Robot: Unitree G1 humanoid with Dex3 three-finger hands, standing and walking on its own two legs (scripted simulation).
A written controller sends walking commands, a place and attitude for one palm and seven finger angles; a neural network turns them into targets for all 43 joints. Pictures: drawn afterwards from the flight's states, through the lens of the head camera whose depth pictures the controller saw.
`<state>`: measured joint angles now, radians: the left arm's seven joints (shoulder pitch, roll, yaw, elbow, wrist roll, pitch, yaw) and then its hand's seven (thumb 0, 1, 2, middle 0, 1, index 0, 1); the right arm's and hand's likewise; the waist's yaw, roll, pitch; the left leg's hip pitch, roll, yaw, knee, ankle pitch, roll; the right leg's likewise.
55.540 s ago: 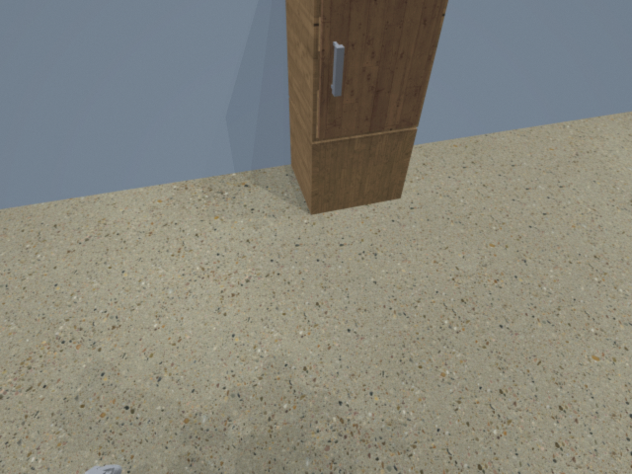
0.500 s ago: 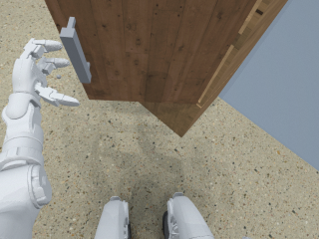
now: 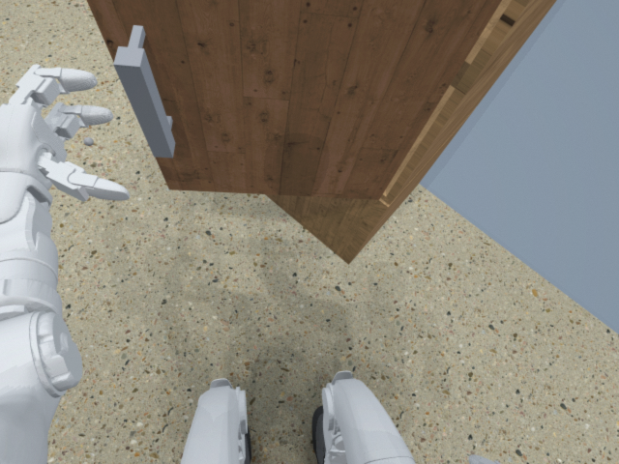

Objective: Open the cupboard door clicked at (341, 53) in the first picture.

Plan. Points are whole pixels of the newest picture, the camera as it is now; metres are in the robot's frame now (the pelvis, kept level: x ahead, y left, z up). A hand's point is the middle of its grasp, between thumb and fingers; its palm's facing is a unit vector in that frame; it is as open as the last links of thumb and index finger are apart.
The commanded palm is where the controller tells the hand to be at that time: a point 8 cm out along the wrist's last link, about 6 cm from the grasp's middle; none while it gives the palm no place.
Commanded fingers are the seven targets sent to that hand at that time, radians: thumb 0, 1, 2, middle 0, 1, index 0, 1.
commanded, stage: move the hooked fingers beside the handle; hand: left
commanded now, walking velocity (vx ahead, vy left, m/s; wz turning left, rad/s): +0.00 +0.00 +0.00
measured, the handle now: (152, 97) +0.56 +0.17 +0.05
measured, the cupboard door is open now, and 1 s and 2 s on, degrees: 41 41 41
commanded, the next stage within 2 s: slide the fingers in behind the handle in 1.00 s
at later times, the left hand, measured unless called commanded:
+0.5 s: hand (84, 134) +0.50 +0.25 +0.05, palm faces -0.02 -1.00 -0.01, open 14.0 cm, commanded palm +0.49 +0.28 +0.05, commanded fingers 0.00 -0.50 0.30 -0.30 -1.20 -0.30 -1.20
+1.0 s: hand (85, 138) +0.50 +0.24 +0.04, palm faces -0.01 -1.00 -0.01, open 14.0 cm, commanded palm +0.49 +0.28 +0.05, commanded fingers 0.00 -0.50 0.30 -0.30 -1.20 -0.30 -1.20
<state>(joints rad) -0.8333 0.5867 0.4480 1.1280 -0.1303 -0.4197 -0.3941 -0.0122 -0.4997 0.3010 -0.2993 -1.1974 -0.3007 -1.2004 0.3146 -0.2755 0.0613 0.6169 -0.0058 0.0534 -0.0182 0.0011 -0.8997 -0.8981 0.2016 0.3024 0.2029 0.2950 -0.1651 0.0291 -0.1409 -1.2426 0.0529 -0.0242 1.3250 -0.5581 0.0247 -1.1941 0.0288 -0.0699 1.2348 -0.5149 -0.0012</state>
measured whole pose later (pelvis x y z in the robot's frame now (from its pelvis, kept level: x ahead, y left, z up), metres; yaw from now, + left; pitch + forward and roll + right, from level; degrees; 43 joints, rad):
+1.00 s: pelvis +0.00 +0.00 +0.00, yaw +0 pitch +28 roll -5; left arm -0.86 0.62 0.46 1.15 -0.12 -0.40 -0.42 -0.01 -0.50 0.30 -0.30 -1.20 -0.30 -1.20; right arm 0.31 -0.28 0.07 0.61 -0.01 0.06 -0.02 0.00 -0.90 -0.90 0.20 0.30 0.20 0.30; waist -0.17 0.03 -0.14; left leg -1.26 0.05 -0.03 1.34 -0.56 0.02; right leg -1.21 0.03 -0.08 1.24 -0.52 0.00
